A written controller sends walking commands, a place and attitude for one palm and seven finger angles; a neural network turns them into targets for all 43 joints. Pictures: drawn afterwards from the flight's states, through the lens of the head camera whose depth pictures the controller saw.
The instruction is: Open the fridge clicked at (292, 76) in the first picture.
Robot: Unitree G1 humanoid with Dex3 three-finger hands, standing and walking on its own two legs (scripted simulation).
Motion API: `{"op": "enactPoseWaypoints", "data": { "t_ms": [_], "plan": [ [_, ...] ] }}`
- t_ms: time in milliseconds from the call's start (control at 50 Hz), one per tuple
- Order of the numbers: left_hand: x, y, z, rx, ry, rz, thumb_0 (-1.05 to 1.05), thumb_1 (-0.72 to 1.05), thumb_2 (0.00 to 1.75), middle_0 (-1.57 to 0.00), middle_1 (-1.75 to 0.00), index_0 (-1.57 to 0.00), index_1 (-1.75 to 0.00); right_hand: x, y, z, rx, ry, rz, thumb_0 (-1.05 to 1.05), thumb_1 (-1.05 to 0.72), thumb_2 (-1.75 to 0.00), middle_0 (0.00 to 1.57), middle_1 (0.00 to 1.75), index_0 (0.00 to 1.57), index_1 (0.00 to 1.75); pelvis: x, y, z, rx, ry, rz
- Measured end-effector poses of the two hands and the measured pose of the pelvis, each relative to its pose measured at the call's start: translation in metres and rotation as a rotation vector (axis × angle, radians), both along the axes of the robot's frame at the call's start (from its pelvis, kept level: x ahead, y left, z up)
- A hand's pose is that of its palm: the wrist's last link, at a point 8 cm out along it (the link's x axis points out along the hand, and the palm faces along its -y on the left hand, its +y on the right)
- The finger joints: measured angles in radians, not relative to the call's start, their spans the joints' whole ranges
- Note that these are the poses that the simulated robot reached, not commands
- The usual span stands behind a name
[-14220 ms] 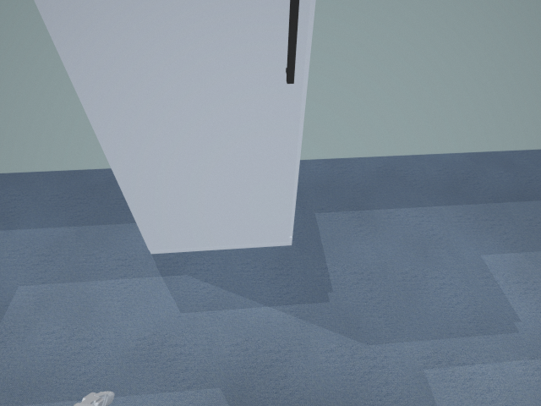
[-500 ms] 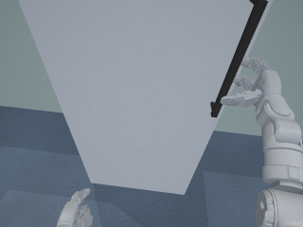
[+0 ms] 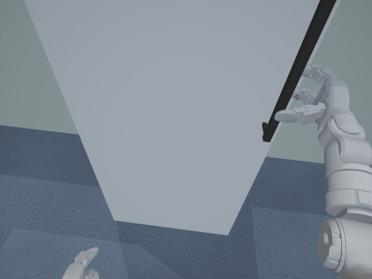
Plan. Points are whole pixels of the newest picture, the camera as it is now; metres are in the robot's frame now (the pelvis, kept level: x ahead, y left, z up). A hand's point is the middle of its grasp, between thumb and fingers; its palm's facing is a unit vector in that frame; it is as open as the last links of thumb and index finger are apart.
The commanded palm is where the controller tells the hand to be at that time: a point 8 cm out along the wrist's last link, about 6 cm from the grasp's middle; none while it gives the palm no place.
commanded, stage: slide the fingers in behind the handle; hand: right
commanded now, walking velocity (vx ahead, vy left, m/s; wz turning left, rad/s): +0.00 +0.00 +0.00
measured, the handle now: (288, 79) +0.47 -0.17 +0.24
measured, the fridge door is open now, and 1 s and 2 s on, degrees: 0 0 0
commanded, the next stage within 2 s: grip the handle and tug to test in 1.72 s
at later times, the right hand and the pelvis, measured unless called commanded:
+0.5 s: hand (298, 103) +0.40 -0.18 +0.23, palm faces +0.08 +1.00 +0.00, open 14.0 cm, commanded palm +0.38 -0.22 +0.22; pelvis +0.00 +0.00 +0.00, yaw +0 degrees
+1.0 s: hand (289, 102) +0.40 -0.16 +0.22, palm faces +0.08 +1.00 +0.01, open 14.0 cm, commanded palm +0.38 -0.20 +0.22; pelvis +0.00 +0.00 +0.00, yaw +1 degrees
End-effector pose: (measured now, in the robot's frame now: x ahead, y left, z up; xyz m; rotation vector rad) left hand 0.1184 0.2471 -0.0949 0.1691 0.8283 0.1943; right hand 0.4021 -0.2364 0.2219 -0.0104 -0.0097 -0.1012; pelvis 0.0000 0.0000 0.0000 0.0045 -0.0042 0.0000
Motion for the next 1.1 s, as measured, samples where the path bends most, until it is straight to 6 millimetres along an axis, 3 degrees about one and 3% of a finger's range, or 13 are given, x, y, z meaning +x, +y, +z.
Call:
{"op": "enactPoseWaypoints", "data": {
  "t_ms": [220,440,600,740,920,1100],
  "plan": [
    [0.003,-0.006,0.003,-0.03,-0.04,0.002,0.01,0.91,0.9,-0.2,-0.3,-0.2,-0.3,-0.008,0.005,0.002,0.007,-0.039,0.025,-0.01,0.5,-0.3,0.32,1.21,0.31,1.21,0.0,-0.001,0.0,-0.002,-0.01,0.018],
    [0.028,-0.013,0.013,-0.028,-0.093,-0.04,0.01,0.91,0.9,-0.2,-0.3,-0.2,-0.3,-0.027,0.005,0.001,0.005,-0.039,0.015,-0.01,0.5,-0.3,0.3,1.2,0.3,1.2,0.0,-0.001,0.0,0.0,-0.026,0.01],
    [0.041,-0.02,0.017,-0.026,-0.11,-0.067,0.01,0.91,0.9,-0.2,-0.3,-0.2,-0.3,-0.022,0.016,0.004,0.011,-0.018,0.029,-0.01,0.5,-0.3,0.3,1.2,0.3,1.2,-0.001,-0.003,0.0,0.001,-0.025,-0.001],
    [0.037,-0.023,0.014,-0.041,-0.094,-0.056,0.01,0.91,0.9,-0.2,-0.3,-0.2,-0.3,-0.014,0.025,0.004,0.021,-0.027,0.034,-0.01,0.5,-0.3,0.3,1.2,0.3,1.2,0.002,-0.004,0.001,-0.001,-0.02,0.011],
    [0.026,-0.019,0.008,-0.04,-0.05,-0.037,0.01,0.91,0.9,-0.2,-0.3,-0.2,-0.3,-0.021,0.022,-0.001,0.016,-0.026,0.023,-0.01,0.5,-0.3,0.3,1.2,0.3,1.2,0.004,-0.004,0.001,0.001,-0.027,0.016],
    [0.03,-0.018,0.01,-0.029,-0.06,-0.043,0.01,0.91,0.9,-0.2,-0.3,-0.2,-0.3,-0.024,0.027,0.001,0.019,-0.026,0.018,-0.01,0.5,-0.3,0.3,1.2,0.27,1.19,0.003,-0.005,0.001,0.001,-0.03,0.011]
  ]
}}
